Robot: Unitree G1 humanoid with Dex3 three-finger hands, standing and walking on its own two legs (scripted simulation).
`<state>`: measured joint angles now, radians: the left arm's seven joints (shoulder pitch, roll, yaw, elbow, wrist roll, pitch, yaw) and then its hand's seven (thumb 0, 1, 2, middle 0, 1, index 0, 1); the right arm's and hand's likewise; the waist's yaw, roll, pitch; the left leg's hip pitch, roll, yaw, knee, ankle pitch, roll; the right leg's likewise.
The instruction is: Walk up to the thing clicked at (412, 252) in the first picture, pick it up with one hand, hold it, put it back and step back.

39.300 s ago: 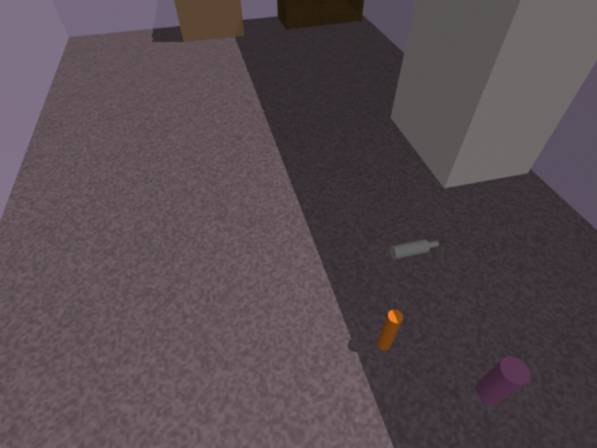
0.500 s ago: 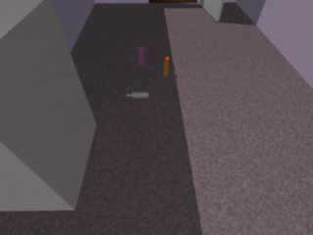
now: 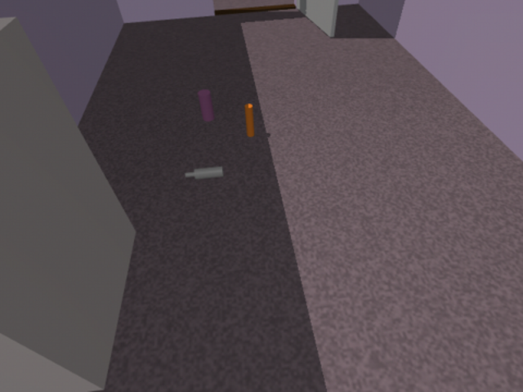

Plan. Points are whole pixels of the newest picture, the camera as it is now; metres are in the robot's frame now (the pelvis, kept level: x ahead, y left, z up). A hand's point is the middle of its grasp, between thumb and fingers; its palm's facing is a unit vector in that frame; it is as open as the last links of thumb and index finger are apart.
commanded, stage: walk up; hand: left
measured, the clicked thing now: (204, 173) +1.35 +0.33 -0.74
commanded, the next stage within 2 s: none
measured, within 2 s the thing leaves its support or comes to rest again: neither
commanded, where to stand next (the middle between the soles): +0.97 +0.05 m, yaw +1 degrees
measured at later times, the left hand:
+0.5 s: hand (106, 362) +0.23 +0.31 -0.17, palm faces +0.02 -0.94 -0.34, open 7.4 cm
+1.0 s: hand (142, 225) +0.52 +0.29 -0.12, palm faces -0.01 -0.91 -0.41, open 7.4 cm
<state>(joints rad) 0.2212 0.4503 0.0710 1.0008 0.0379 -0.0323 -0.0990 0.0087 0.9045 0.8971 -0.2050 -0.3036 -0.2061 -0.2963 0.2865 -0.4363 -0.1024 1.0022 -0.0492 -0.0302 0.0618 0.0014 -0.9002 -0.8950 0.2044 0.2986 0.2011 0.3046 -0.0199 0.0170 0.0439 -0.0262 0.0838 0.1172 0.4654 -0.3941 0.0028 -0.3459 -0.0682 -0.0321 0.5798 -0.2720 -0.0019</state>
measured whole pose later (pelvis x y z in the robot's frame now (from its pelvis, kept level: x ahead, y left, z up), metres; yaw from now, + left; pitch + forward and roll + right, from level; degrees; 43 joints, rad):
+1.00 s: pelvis +0.44 +0.01 +0.00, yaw +1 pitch -2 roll +0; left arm 0.26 0.39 0.04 0.87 0.01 -0.10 -0.06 0.01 0.90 0.90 -0.21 -0.30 -0.21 -0.30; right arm 0.31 -0.44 -0.05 0.89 0.00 -0.03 0.05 0.01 -0.91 -0.90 0.20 0.30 0.20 0.30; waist 0.01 0.08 0.07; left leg -0.38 0.05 0.00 1.09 -0.42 0.04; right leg -0.31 -0.03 -0.07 0.59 -0.24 -0.02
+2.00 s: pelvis +0.82 +0.05 +0.00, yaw +1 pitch -2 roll -1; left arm 0.33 0.41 0.04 0.84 0.02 -0.07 -0.05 0.01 0.90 0.90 -0.21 -0.30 -0.21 -0.30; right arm 0.31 -0.42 -0.06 0.88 -0.03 -0.05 0.07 0.00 -0.90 -0.90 0.20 0.30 0.20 0.30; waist 0.03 0.03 0.07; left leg -0.45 0.08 0.03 0.69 -0.25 0.00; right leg -0.19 -0.03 -0.08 0.53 -0.30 -0.01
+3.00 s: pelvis +0.92 +0.06 +0.02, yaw +0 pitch -2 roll +0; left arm 0.03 0.34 0.00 1.15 0.00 -0.01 -0.02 0.01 0.90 0.90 -0.21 -0.30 -0.21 -0.30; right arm 0.08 -0.37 0.01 1.17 -0.01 -0.03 0.01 0.00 -0.90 -0.90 0.20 0.30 0.20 0.30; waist -0.01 -0.01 0.05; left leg -0.15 0.04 0.05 0.35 -0.17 -0.01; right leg -0.16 -0.03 -0.03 0.35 -0.16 0.02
